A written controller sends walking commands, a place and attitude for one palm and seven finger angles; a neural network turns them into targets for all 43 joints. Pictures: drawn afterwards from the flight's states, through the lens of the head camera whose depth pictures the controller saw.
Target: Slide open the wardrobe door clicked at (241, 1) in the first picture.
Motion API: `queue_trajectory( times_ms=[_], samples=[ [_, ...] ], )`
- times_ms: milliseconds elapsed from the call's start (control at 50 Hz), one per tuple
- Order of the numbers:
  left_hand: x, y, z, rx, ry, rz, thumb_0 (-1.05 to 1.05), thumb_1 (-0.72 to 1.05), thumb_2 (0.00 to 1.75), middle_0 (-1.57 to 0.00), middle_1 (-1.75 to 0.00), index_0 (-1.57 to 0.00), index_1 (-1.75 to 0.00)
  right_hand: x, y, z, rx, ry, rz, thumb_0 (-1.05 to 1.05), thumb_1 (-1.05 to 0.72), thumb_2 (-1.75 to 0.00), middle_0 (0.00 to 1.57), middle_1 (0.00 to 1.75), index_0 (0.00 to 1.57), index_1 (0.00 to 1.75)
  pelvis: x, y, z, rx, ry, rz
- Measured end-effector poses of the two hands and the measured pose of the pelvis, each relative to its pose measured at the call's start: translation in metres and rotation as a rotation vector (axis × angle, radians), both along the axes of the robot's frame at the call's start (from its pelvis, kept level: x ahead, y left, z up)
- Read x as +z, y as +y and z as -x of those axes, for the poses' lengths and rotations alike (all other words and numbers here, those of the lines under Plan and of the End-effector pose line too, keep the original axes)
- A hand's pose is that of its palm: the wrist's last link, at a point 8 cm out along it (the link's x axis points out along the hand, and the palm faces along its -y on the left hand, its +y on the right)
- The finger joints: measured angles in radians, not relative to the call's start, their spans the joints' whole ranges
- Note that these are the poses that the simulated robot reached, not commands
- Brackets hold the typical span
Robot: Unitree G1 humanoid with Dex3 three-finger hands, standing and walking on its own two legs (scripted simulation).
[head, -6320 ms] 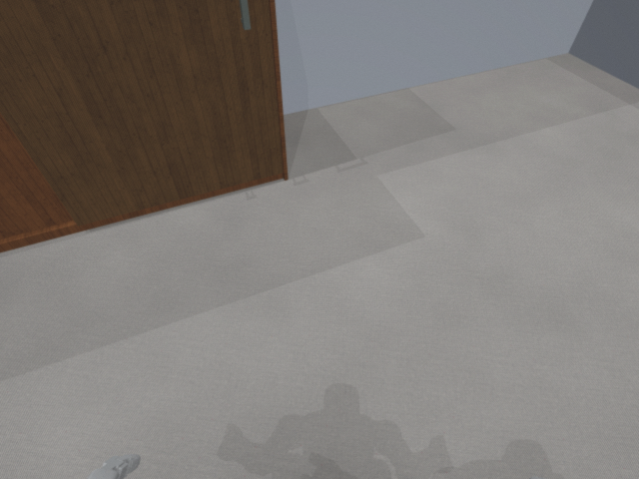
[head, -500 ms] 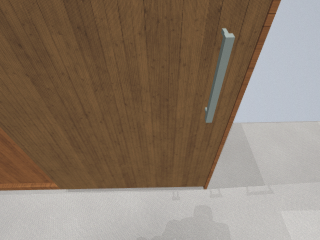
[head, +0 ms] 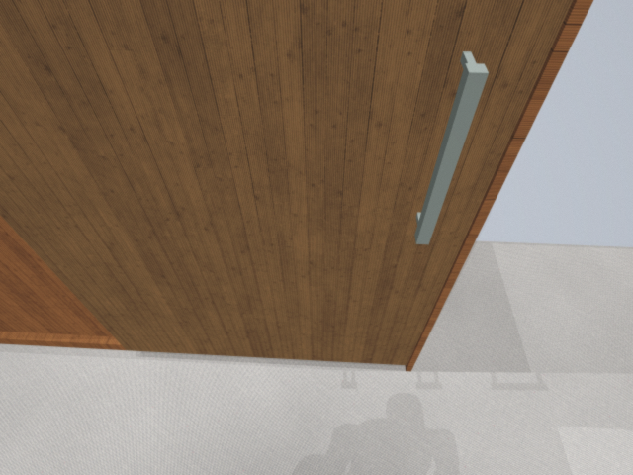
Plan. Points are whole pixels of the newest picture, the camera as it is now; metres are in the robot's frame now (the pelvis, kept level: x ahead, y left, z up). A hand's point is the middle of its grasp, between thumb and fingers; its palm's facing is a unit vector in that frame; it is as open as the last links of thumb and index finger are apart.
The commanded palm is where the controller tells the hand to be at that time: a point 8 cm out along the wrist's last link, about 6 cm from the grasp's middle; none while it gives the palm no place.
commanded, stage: look again from close up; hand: right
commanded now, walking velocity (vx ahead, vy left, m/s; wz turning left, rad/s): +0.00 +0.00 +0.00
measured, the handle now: (441, 163) +0.52 -0.15 +0.11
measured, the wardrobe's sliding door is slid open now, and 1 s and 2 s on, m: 0.00 0.00 0.00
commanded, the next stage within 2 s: shuffle to correct the standing spot in 1.94 s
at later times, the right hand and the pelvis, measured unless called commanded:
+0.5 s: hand out of the picture -0.01 -0.16 -0.18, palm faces +0.03 +0.98 -0.20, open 7.4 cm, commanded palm none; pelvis -0.04 +0.02 -0.01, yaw -1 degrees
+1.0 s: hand out of the picture -0.10 -0.16 -0.19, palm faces +0.05 +0.98 -0.18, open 7.4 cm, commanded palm none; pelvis -0.07 +0.01 -0.01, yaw -2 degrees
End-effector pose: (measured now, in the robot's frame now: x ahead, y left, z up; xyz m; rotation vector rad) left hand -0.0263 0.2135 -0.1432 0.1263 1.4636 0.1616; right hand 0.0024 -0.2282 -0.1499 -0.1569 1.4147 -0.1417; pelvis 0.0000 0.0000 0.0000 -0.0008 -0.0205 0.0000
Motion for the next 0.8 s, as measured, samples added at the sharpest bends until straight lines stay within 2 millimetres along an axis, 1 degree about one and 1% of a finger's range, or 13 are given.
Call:
queue_trajectory(
  times_ms=[40, 100, 160, 240, 340, 420, 480, 540, 680, 800],
  samples=[
    [-0.001, 0.003, -0.001, -0.001, -0.022, 0.002, 0.01, 0.91, 0.9, -0.2, -0.3, -0.21, -0.3, 0.0, -0.001, -0.003, 0.018, -0.021, 0.01, 0.01, -0.91, -0.9, 0.2, 0.3, 0.2, 0.3, -0.002, 0.003, 0.001, -0.008, 0.009, 0.007],
    [-0.003, 0.015, -0.006, 0.004, -0.066, -0.021, 0.01, 0.91, 0.9, -0.2, -0.3, -0.21, -0.3, 0.0, -0.002, -0.009, 0.024, -0.064, 0.033, 0.01, -0.9, -0.9, 0.2, 0.3, 0.2, 0.3, -0.006, 0.008, 0.001, -0.012, 0.013, 0.005],
    [-0.005, 0.028, -0.017, 0.005, -0.113, -0.042, 0.01, 0.91, 0.9, -0.2, -0.3, -0.21, -0.3, -0.001, 0.001, -0.014, 0.021, -0.108, 0.042, 0.01, -0.9, -0.9, 0.2, 0.3, 0.2, 0.3, -0.01, 0.014, 0.002, -0.014, 0.006, -0.005],
    [-0.004, 0.042, -0.034, -0.007, -0.184, -0.062, 0.01, 0.91, 0.9, -0.2, -0.3, -0.21, -0.3, -0.002, 0.011, -0.017, 0.016, -0.161, 0.034, 0.01, -0.9, -0.9, 0.2, 0.3, 0.2, 0.3, -0.013, 0.019, 0.007, -0.015, -0.011, -0.01],
    [0.001, 0.05, -0.048, -0.03, -0.261, -0.068, 0.01, 0.91, 0.9, -0.2, -0.3, -0.2, -0.3, -0.003, 0.023, -0.01, 0.013, -0.199, 0.013, 0.01, -0.9, -0.9, 0.2, 0.3, 0.2, 0.3, -0.013, 0.023, 0.021, -0.012, -0.031, -0.01],
    [0.005, 0.049, -0.048, -0.047, -0.29, -0.057, 0.01, 0.91, 0.9, -0.2, -0.3, -0.2, -0.3, -0.002, 0.024, 0.005, 0.01, -0.2, 0.011, 0.01, -0.91, -0.9, 0.2, 0.3, 0.2, 0.3, -0.012, 0.025, 0.033, -0.011, -0.038, -0.01],
    [0.006, 0.046, -0.04, -0.054, -0.285, -0.048, 0.01, 0.91, 0.9, -0.2, -0.3, -0.2, -0.3, -0.002, 0.023, 0.019, 0.008, -0.184, 0.009, 0.01, -0.91, -0.9, 0.2, 0.3, 0.2, 0.3, -0.01, 0.025, 0.041, -0.012, -0.037, -0.011],
    [0.005, 0.043, -0.026, -0.056, -0.259, -0.041, 0.01, 0.91, 0.9, -0.2, -0.3, -0.2, -0.3, -0.002, 0.02, 0.035, 0.002, -0.159, 0.01, 0.01, -0.91, -0.9, 0.2, 0.3, 0.2, 0.3, -0.01, 0.024, 0.049, -0.015, -0.034, -0.013],
    [0.001, 0.034, 0.021, -0.036, -0.147, -0.03, 0.01, 0.91, 0.9, -0.2, -0.3, -0.2, -0.3, -0.003, 0.012, 0.071, -0.019, -0.083, 0.015, 0.01, -0.9, -0.9, 0.2, 0.3, 0.2, 0.3, -0.008, 0.017, 0.061, -0.021, -0.022, -0.016],
    [-0.002, 0.024, 0.055, -0.014, -0.056, -0.015, 0.01, 0.91, 0.9, -0.2, -0.3, -0.2, -0.3, -0.002, 0.01, 0.095, -0.033, -0.024, 0.014, 0.01, -0.9, -0.9, 0.2, 0.3, 0.2, 0.3, -0.008, 0.013, 0.066, -0.026, -0.012, -0.016]
  ],
)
